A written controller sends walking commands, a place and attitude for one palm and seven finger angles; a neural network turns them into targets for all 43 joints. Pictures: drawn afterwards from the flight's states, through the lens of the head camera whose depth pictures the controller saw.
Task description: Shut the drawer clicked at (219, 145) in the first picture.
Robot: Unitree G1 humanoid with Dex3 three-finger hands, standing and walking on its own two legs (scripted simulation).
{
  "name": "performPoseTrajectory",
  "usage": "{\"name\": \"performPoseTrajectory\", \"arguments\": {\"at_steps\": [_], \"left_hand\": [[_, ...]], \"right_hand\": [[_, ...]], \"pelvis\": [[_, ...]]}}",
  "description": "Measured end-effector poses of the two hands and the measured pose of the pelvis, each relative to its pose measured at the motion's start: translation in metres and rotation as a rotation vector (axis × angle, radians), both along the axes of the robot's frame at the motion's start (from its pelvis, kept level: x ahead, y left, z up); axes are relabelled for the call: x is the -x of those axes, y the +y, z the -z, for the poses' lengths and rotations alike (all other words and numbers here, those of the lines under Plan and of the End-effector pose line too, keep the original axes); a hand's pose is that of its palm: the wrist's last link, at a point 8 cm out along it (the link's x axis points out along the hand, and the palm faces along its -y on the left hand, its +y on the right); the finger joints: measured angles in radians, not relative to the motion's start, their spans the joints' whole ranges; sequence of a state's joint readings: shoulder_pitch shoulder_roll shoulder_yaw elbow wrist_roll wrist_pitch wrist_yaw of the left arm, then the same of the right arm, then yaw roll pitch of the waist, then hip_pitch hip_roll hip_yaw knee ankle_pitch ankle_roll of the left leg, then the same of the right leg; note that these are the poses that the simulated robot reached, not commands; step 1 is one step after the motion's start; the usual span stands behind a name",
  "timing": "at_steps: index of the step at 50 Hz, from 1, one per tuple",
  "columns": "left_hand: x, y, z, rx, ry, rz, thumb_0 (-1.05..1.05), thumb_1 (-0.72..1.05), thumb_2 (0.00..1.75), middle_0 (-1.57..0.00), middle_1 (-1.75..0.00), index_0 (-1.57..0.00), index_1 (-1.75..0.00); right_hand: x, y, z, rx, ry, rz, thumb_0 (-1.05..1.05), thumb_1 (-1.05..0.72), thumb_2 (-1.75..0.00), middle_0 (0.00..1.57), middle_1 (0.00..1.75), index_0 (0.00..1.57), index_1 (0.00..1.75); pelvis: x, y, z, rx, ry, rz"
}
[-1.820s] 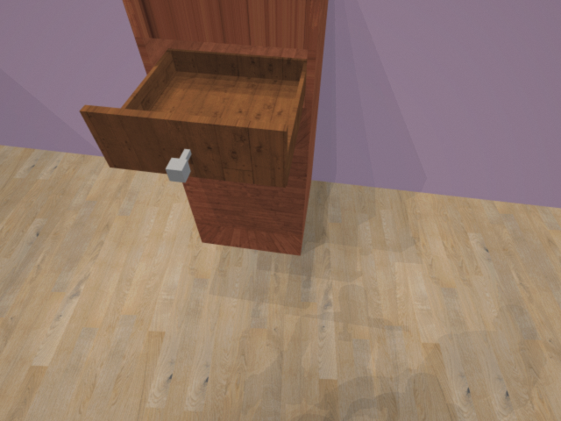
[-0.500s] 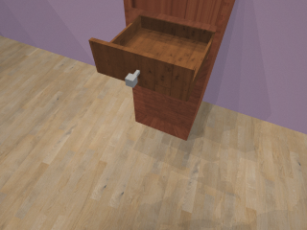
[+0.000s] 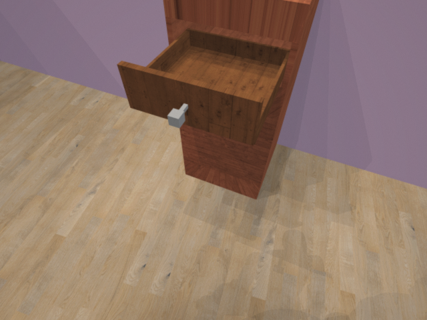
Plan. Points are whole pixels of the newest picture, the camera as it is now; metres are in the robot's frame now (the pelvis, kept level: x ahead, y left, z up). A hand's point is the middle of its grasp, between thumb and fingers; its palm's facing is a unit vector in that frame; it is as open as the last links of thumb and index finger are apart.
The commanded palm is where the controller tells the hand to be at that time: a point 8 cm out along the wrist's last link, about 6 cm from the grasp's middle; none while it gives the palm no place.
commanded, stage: look at it before walking up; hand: left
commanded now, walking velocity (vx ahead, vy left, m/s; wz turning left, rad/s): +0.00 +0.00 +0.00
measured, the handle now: (179, 114) +0.57 +0.12 +0.03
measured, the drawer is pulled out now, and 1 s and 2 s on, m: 0.30 0.30 0.30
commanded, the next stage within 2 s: turn to face it in 0.12 s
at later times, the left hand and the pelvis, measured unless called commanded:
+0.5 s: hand out of the picture +0.03 +0.19 -0.18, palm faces -0.01 -0.98 -0.21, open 7.4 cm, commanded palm none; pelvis +0.00 +0.00 -0.01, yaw -5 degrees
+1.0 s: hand out of the picture +0.07 +0.19 -0.18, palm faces -0.15 -0.96 -0.22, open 7.4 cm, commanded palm none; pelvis -0.01 +0.00 -0.01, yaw -13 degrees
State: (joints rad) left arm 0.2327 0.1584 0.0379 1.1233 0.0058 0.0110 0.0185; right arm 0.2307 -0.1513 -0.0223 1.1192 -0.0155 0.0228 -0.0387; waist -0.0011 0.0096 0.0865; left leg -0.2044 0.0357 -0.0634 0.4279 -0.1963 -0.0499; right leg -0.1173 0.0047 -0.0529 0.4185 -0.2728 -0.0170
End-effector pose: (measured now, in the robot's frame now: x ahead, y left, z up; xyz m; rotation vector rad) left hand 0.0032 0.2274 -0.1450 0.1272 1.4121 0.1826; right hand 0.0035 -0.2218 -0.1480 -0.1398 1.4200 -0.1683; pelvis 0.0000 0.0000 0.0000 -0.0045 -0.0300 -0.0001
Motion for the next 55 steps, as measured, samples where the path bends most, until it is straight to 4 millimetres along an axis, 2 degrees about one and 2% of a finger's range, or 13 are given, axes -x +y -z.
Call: {"name": "performPoseTrajectory", "arguments": {"at_steps": [8,18,26,32,39,43,47,51,55], "left_hand": [[-0.007,-0.001,0.000,-0.003,-0.010,0.005,0.00,0.91,0.90,-0.20,-0.30,-0.20,-0.30],[-0.013,0.003,0.003,-0.003,-0.012,0.013,0.00,0.91,0.90,-0.20,-0.30,-0.20,-0.30],[-0.032,0.017,0.007,-0.019,-0.012,0.074,0.00,0.91,0.90,-0.20,-0.30,-0.20,-0.30],[-0.057,0.016,0.001,-0.072,-0.086,0.128,0.00,0.91,0.90,-0.20,-0.30,-0.20,-0.30],[-0.060,0.004,-0.015,-0.086,-0.089,0.168,0.00,0.91,0.90,-0.20,-0.30,-0.20,-0.30],[-0.059,0.001,-0.015,-0.069,-0.068,0.195,0.00,0.91,0.90,-0.20,-0.30,-0.20,-0.30],[-0.063,0.003,-0.007,-0.044,-0.058,0.212,0.00,0.91,0.90,-0.20,-0.30,-0.20,-0.30],[-0.076,0.007,0.007,-0.020,-0.072,0.226,0.00,0.91,0.90,-0.20,-0.30,-0.20,-0.30],[-0.093,0.001,0.003,-0.013,-0.104,0.244,0.00,0.91,0.90,-0.20,-0.30,-0.20,-0.30]], "right_hand": [[0.010,0.004,0.001,-0.009,0.027,0.017,0.00,-0.91,-0.90,0.20,0.30,0.20,0.29],[0.008,0.002,0.003,0.003,0.012,0.044,0.00,-0.91,-0.90,0.20,0.30,0.20,0.29],[0.003,-0.013,0.002,0.057,-0.053,0.100,0.00,-0.91,-0.90,0.20,0.30,0.20,0.29],[0.002,-0.038,0.013,0.061,-0.086,0.114,0.00,-0.91,-0.90,0.20,0.30,0.20,0.29],[-0.018,-0.057,-0.002,0.074,-0.135,0.133,0.00,-0.91,-0.90,0.20,0.30,0.20,0.29],[-0.032,-0.056,-0.012,0.077,-0.193,0.148,0.00,-0.91,-0.90,0.20,0.30,0.20,0.29],[-0.040,-0.048,-0.019,0.088,-0.235,0.158,0.00,-0.91,-0.90,0.20,0.30,0.20,0.29],[-0.029,-0.039,-0.015,0.112,-0.237,0.152,0.00,-0.91,-0.90,0.20,0.30,0.20,0.29],[-0.002,-0.032,-0.015,0.102,-0.169,0.156,0.00,-0.91,-0.90,0.20,0.30,0.20,0.29]], "pelvis": [[-0.002,-0.001,0.000,0.000,0.002,0.001],[-0.002,0.000,0.003,0.003,0.006,0.029],[0.005,0.002,0.009,-0.006,0.025,0.098],[0.013,-0.013,0.017,-0.015,0.027,0.137],[0.015,-0.018,0.003,-0.036,0.034,0.168],[0.014,-0.015,-0.002,-0.041,0.038,0.202],[0.012,-0.009,0.000,-0.029,0.041,0.227],[0.011,-0.002,0.009,-0.004,0.045,0.240],[0.015,-0.006,0.004,-0.004,0.038,0.252]]}}
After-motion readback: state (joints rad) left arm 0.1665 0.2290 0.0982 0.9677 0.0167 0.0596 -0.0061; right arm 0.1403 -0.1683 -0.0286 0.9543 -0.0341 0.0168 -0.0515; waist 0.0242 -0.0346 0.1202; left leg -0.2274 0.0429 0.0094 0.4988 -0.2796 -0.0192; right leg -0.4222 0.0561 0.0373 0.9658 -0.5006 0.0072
